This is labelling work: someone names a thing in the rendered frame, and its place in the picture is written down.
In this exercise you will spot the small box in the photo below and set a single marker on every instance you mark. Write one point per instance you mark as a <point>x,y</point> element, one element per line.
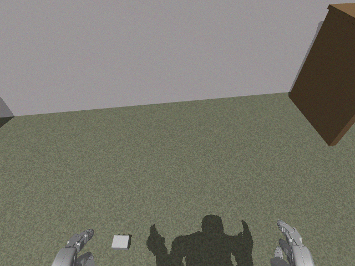
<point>120,242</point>

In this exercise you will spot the desk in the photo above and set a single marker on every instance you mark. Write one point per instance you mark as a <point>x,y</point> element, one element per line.
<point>324,91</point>

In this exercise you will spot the right robot hand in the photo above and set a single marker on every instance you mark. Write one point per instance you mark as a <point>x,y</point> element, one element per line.
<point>297,254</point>

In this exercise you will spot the left robot hand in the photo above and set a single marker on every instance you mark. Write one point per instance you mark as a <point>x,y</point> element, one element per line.
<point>68,256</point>

